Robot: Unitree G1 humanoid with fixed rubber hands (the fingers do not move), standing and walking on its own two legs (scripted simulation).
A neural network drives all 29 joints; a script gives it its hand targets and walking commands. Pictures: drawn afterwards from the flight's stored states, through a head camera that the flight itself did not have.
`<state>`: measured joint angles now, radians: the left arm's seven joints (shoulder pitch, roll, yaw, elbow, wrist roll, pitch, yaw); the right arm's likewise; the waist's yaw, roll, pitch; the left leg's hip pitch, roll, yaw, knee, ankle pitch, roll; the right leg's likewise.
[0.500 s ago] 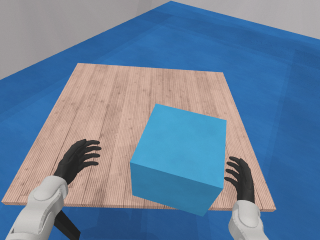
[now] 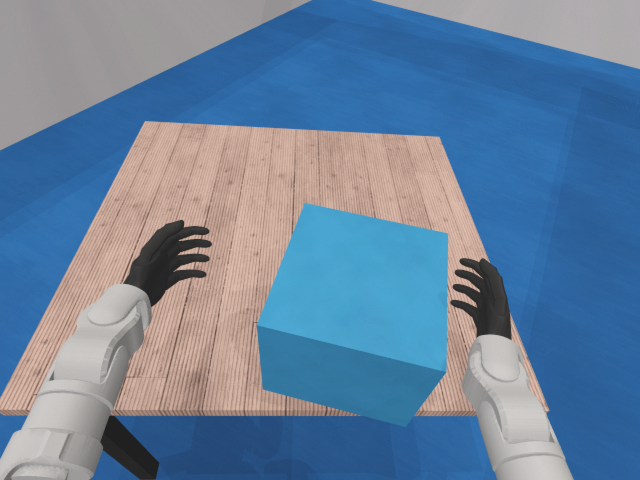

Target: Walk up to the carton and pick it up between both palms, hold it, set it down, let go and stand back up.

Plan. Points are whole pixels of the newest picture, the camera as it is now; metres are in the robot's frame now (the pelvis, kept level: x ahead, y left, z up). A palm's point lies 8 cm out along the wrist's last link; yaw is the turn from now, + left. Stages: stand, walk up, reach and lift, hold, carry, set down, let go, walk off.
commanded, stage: reach and lift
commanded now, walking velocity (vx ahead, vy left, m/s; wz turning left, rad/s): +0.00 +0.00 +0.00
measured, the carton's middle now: (354, 312) +0.39 -0.04 -0.04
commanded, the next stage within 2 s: none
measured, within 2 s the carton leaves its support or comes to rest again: neither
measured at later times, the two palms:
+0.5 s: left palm (175, 227) +0.41 +0.20 +0.11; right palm (491, 282) +0.35 -0.19 +0.09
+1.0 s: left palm (212, 249) +0.43 +0.17 +0.05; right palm (486, 306) +0.35 -0.21 +0.04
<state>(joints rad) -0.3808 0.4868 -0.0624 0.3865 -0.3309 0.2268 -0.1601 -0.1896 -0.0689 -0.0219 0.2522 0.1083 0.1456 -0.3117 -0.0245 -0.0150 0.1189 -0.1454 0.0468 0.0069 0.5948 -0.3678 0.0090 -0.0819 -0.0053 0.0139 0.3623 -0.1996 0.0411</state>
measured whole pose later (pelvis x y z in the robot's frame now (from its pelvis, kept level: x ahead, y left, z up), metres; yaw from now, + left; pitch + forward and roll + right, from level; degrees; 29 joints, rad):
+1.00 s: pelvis +0.00 -0.01 +0.00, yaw -1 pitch +7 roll -3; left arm -0.81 0.37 -0.12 1.17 -0.28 -0.10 -0.12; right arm -0.63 -0.07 -0.05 1.01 0.11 -0.17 -0.28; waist -0.11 -0.01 -0.03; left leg -0.40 0.05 0.00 0.60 -0.33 0.01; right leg -0.36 -0.01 0.01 0.41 -0.18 0.05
